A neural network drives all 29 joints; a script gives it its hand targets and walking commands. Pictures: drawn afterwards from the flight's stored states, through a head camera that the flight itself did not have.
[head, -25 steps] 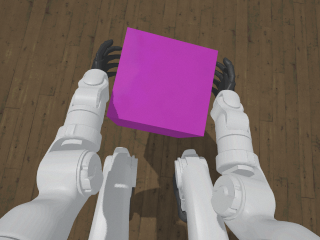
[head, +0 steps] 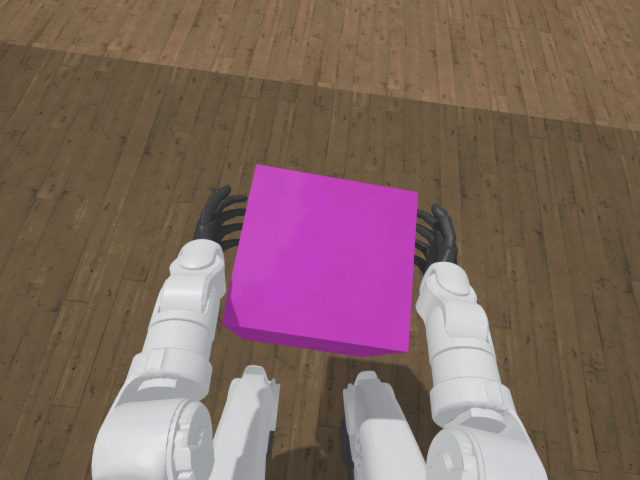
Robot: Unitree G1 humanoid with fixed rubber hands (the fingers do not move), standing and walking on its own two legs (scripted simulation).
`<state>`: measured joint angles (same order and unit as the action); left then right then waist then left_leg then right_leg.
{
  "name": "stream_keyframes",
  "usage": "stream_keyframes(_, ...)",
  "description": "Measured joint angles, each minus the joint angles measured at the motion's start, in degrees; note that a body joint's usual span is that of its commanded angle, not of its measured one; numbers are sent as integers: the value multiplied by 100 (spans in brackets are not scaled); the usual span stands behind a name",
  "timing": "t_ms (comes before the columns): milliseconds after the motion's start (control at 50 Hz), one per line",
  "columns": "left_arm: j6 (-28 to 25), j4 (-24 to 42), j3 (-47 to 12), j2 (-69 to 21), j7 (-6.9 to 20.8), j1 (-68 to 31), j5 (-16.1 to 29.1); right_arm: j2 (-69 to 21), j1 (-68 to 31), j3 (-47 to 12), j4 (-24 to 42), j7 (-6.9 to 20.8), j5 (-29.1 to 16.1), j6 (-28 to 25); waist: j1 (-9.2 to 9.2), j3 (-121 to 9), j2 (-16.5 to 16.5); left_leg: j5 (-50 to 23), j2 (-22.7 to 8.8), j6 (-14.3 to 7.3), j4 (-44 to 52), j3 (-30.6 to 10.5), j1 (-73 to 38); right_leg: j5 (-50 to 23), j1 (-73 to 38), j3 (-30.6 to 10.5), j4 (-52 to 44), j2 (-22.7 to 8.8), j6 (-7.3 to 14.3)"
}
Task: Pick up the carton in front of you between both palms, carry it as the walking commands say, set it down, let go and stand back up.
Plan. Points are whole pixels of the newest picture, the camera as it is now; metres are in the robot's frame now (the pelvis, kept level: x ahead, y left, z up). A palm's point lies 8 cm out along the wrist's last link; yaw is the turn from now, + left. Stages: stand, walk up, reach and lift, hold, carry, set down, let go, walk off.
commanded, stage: reach and lift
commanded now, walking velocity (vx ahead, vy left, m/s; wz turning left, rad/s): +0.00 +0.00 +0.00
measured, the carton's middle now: (317, 276) +0.39 +0.00 -0.12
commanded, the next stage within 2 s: hold in 1.76 s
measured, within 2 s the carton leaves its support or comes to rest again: neither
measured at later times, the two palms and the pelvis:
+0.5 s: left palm (168, 221) +0.36 +0.15 +0.11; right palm (503, 232) +0.36 -0.15 +0.12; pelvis +0.05 +0.00 +0.14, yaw +1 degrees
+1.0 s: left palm (125, 205) +0.33 +0.15 +0.20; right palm (570, 200) +0.35 -0.15 +0.20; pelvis +0.04 -0.01 +0.17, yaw +1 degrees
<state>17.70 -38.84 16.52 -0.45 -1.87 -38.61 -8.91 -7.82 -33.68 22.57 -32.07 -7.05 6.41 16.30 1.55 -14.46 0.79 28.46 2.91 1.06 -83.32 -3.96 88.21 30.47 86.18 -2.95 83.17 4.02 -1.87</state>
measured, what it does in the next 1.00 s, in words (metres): rises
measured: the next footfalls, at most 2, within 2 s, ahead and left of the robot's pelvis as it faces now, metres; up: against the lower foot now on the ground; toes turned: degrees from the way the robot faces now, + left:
none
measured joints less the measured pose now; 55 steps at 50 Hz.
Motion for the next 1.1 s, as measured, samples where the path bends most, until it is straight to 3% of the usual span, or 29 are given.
stream_keyframes(420,66,648,-12,-608,-93,1702,-231,-135,1332,-286,168,312,376,120,-66,395,8,-685,-45,-67,3008,8,-3904,-701,-3858,-134,-2967,-152,94)
stream_keyframes(740,1175,1588,-252,-803,-77,2446,-446,-98,1822,-757,836,435,652,1272,-144,909,-38,-1471,-146,-38,5329,-32,-6986,-1471,-6884,-172,-5206,-215,178)
stream_keyframes(880,1615,1553,-42,-856,90,2220,-781,-176,1531,-587,728,536,987,1704,-172,1162,-21,-1627,-181,-20,5652,-57,-7606,-1634,-7510,-156,-5540,-202,206)
stream_keyframes(1100,1716,1622,205,-942,190,1914,-997,-287,1198,-276,696,648,1210,1720,-172,1493,16,-1690,-168,-38,5633,-45,-7663,-1710,-7578,-171,-5548,-213,185)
